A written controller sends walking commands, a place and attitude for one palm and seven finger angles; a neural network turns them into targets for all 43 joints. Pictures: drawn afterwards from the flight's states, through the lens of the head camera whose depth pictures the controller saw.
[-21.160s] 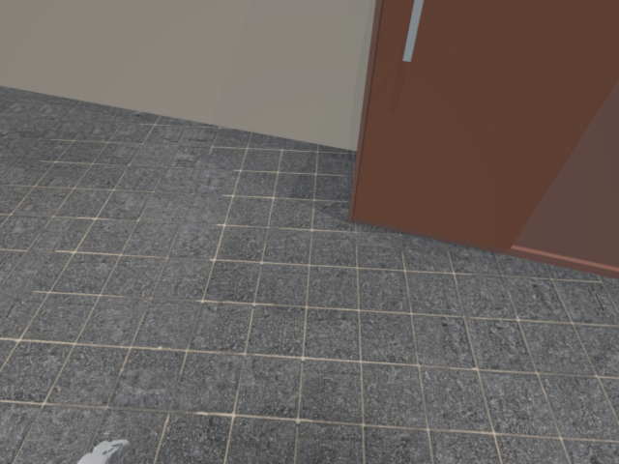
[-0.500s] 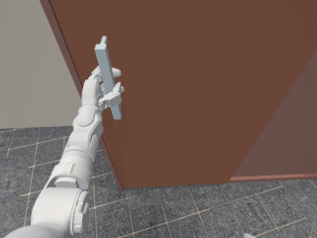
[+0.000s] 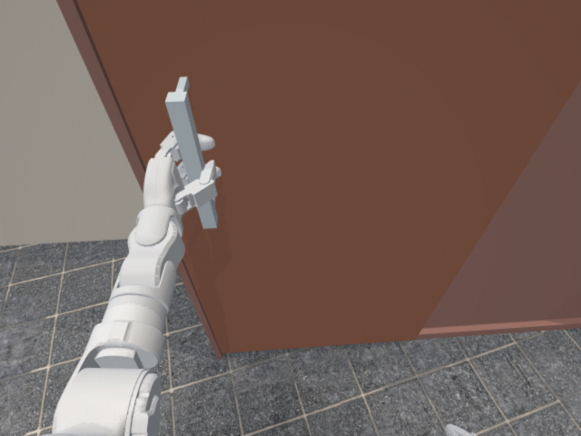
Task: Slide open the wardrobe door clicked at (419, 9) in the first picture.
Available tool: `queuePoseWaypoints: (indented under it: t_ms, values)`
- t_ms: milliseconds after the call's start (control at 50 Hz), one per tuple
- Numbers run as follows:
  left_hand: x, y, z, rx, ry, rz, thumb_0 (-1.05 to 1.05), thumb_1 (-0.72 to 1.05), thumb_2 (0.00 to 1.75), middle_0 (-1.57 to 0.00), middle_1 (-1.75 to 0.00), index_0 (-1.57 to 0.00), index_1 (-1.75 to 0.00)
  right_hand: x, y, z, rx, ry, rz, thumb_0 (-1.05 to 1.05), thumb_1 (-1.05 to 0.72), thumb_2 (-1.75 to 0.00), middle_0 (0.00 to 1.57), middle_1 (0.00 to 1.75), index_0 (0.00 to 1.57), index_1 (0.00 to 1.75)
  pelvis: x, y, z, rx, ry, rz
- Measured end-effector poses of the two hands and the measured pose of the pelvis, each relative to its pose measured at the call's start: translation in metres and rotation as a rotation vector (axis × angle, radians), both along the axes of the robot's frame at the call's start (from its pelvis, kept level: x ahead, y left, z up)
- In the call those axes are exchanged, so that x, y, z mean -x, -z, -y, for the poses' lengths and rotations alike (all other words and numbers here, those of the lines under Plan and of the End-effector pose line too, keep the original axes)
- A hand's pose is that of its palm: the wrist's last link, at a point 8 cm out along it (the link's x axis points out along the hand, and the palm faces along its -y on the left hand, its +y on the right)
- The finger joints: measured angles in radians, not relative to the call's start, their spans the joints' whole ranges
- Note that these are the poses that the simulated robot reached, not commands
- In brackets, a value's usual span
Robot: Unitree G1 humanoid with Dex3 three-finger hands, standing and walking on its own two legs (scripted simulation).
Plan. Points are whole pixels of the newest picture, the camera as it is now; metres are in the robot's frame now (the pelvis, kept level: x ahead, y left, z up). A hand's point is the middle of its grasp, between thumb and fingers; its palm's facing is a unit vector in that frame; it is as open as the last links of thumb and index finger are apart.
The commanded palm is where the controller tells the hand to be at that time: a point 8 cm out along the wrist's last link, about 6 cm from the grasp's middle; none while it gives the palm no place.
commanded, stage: grip the handle and tug to test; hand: left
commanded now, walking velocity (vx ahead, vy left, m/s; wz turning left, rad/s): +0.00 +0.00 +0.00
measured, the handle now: (198, 160) +0.48 +0.15 +0.14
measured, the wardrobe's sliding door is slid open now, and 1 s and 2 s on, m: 0.00 0.00 0.01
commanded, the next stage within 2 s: tug the door sideways, standing still in 0.08 s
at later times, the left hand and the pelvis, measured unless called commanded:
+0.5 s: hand (210, 182) +0.42 +0.12 +0.14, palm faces +0.12 -0.99 -0.01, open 5.7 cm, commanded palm +0.40 +0.13 +0.14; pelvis +0.02 -0.01 +0.00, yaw +4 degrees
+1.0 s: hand (212, 184) +0.42 +0.12 +0.14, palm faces +0.13 -0.99 -0.04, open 5.9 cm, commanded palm +0.40 +0.11 +0.14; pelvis -0.01 +0.00 -0.01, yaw +5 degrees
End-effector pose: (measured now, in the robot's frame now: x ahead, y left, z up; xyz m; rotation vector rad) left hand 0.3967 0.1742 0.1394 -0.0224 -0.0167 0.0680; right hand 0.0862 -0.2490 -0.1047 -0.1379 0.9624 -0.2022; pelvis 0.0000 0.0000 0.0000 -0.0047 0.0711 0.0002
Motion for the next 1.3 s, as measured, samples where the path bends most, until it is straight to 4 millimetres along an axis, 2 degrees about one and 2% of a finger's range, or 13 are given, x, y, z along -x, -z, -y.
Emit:
queuePoseWaypoints:
  t_ms: [260, 360, 460, 580, 800, 920, 1220, 1300]
  values:
    - [0.002, -0.001, 0.001, -0.007, -0.009, -0.013, 0.01, 0.75, 0.77, -0.30, -1.40, -0.33, -1.40, -0.048, -0.007, -0.003, -0.012, -0.035, 0.052, 0.02, -0.91, -0.90, 0.20, 0.30, 0.20, 0.30, -0.023, -0.002, 0.002, -0.005, -0.004, 0.000]
    - [0.001, -0.002, 0.001, -0.010, -0.021, -0.025, 0.01, 0.72, 0.80, -0.33, -1.40, -0.36, -1.40, -0.063, -0.004, -0.005, 0.005, -0.090, 0.028, 0.01, -0.91, -0.90, 0.20, 0.30, 0.20, 0.30, -0.023, -0.001, 0.005, -0.004, -0.037, 0.001]
    - [0.002, -0.003, 0.003, -0.021, -0.046, -0.041, 0.02, 0.71, 0.82, -0.35, -1.40, -0.36, -1.40, -0.069, -0.001, -0.008, 0.003, -0.123, 0.025, 0.01, -0.91, -0.90, 0.20, 0.30, 0.20, 0.30, -0.018, 0.000, 0.006, -0.004, -0.060, -0.003]
    - [0.003, -0.004, 0.005, -0.033, -0.068, -0.045, 0.01, 0.73, 0.82, -0.33, -1.40, -0.33, -1.40, -0.060, 0.004, -0.011, -0.013, -0.140, 0.015, 0.01, -0.91, -0.90, 0.20, 0.30, 0.20, 0.30, -0.010, 0.001, 0.008, -0.004, -0.075, -0.001]
    - [0.004, -0.003, 0.008, -0.056, -0.081, -0.030, 0.00, 0.76, 0.81, -0.31, -1.40, -0.26, -1.40, -0.018, 0.017, -0.010, -0.019, -0.150, -0.065, 0.01, -0.91, -0.90, 0.20, 0.30, 0.20, 0.30, 0.004, 0.004, 0.008, 0.003, -0.093, -0.004]
    - [0.004, -0.003, 0.007, -0.061, -0.072, -0.024, 0.00, 0.76, 0.80, -0.32, -1.40, -0.26, -1.40, -0.003, 0.019, -0.009, -0.014, -0.150, -0.088, 0.01, -0.91, -0.90, 0.20, 0.30, 0.20, 0.30, 0.009, 0.005, 0.006, 0.006, -0.095, -0.009]
    - [0.003, -0.002, 0.006, -0.066, -0.060, -0.012, 0.00, 0.75, 0.80, -0.34, -1.40, -0.26, -1.40, -0.001, 0.018, -0.020, -0.016, -0.165, -0.040, 0.01, -0.91, -0.90, 0.20, 0.30, 0.20, 0.30, 0.017, 0.007, -0.004, 0.011, -0.091, -0.016]
    - [0.001, -0.002, 0.001, -0.113, -0.020, 0.008, -0.01, 0.71, 0.80, -0.37, -1.40, -0.29, -1.40, -0.003, 0.016, -0.019, 0.004, -0.108, -0.025, 0.01, -0.91, -0.90, 0.20, 0.30, 0.20, 0.30, 0.019, 0.007, -0.004, 0.002, -0.053, 0.010]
